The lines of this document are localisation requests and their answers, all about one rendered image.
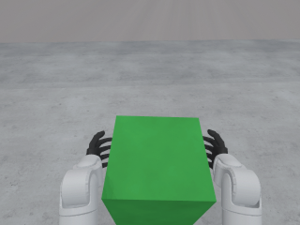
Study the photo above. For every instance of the left robot hand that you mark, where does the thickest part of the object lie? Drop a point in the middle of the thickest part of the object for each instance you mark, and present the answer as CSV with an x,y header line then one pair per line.
x,y
95,149

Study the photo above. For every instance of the right robot forearm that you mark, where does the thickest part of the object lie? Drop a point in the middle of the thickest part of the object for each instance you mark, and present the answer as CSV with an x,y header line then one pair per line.
x,y
241,193

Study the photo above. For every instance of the right robot hand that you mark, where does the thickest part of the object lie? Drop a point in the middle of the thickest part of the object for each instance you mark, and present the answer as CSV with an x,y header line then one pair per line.
x,y
217,148

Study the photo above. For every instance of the left robot forearm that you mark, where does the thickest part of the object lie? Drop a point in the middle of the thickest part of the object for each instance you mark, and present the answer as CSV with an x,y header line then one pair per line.
x,y
78,197

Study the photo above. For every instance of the carton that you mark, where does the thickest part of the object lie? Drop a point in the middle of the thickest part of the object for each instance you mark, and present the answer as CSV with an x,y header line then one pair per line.
x,y
157,172

